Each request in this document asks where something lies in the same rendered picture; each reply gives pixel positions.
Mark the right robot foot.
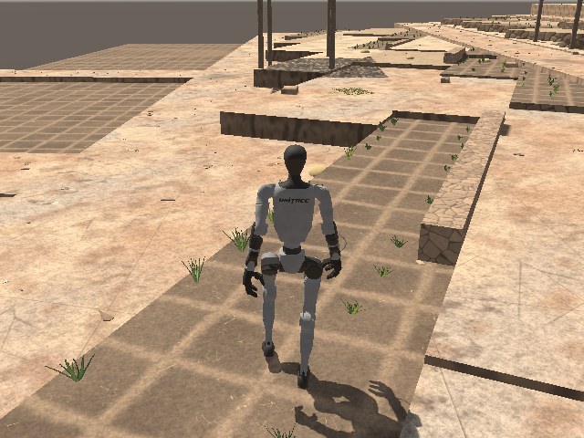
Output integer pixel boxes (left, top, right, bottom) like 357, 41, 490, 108
297, 364, 310, 389

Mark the right robot forearm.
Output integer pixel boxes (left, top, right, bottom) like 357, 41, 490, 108
325, 221, 341, 260

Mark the left robot forearm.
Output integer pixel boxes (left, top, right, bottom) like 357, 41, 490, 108
245, 222, 263, 271

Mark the robot left shin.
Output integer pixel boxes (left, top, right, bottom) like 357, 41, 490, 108
262, 285, 275, 346

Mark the left robot upper arm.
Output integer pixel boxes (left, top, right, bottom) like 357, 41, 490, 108
254, 183, 276, 236

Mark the robot left hand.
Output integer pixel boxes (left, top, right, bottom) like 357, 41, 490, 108
243, 269, 265, 297

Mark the robot right hand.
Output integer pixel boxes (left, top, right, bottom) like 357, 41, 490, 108
322, 257, 342, 279

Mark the right robot upper arm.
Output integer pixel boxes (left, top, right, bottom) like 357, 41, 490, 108
313, 184, 335, 235

